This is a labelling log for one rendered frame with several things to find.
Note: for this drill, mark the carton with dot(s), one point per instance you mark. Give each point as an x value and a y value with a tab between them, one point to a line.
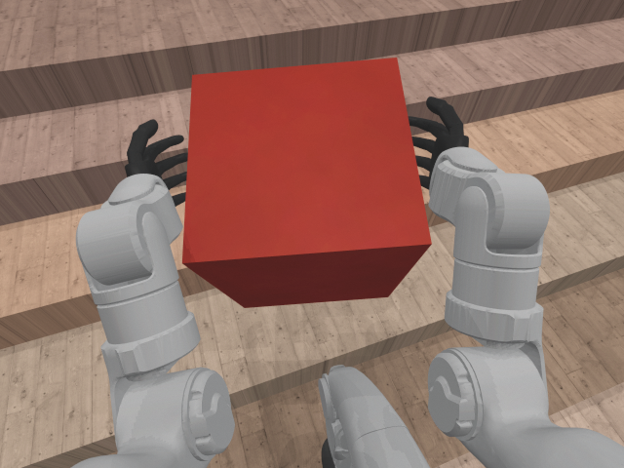
302	184

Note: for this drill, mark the robot right forearm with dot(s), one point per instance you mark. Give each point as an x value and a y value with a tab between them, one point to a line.
499	220

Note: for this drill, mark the robot left forearm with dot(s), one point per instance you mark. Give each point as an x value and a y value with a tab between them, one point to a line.
126	255

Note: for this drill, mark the right robot hand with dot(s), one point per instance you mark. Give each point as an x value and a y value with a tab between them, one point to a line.
449	136

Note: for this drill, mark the robot right upper arm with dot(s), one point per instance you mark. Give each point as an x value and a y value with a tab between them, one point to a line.
495	403

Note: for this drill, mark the left robot hand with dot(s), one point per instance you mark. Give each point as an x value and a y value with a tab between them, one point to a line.
141	158

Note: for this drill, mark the robot left upper arm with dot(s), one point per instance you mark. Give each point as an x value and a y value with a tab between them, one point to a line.
179	419

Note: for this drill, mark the robot right thigh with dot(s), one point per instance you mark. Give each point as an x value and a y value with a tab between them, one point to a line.
375	435

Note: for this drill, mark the robot right shin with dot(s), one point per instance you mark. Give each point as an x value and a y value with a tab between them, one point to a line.
336	439

